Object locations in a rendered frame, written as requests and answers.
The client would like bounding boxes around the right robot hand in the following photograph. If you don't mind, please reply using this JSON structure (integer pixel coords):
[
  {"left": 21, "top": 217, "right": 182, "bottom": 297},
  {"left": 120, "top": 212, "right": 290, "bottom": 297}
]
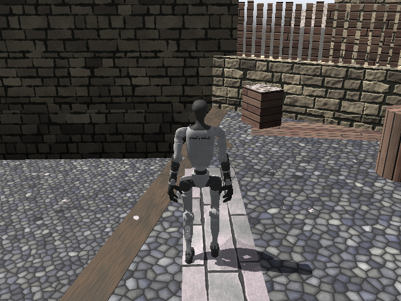
[{"left": 219, "top": 184, "right": 233, "bottom": 203}]

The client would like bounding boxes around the robot head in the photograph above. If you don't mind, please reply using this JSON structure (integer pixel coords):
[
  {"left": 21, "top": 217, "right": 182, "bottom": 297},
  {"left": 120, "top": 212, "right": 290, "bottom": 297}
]
[{"left": 189, "top": 100, "right": 211, "bottom": 130}]

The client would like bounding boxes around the left robot forearm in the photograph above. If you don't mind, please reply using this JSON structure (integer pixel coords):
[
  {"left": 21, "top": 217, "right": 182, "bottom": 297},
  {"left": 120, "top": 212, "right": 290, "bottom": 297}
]
[{"left": 169, "top": 153, "right": 180, "bottom": 186}]

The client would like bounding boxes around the right robot upper arm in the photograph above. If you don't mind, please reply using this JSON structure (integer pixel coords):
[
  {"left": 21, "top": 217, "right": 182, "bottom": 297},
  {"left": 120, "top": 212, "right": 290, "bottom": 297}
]
[{"left": 213, "top": 127, "right": 227, "bottom": 162}]

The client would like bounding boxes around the left robot hand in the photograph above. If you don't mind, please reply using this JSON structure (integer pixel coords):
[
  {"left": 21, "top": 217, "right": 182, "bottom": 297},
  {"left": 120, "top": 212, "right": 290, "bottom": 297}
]
[{"left": 167, "top": 184, "right": 182, "bottom": 203}]

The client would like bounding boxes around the left robot upper arm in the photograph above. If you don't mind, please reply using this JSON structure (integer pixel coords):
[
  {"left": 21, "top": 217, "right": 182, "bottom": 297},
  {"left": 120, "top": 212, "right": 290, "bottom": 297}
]
[{"left": 173, "top": 127, "right": 187, "bottom": 162}]

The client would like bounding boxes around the right robot foot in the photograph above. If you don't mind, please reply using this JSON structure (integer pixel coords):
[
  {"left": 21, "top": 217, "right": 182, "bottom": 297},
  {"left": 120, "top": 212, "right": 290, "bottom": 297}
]
[{"left": 210, "top": 242, "right": 219, "bottom": 258}]

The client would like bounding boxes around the right robot forearm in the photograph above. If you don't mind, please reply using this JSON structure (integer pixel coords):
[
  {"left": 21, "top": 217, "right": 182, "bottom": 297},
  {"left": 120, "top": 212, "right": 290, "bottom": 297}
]
[{"left": 221, "top": 153, "right": 232, "bottom": 186}]

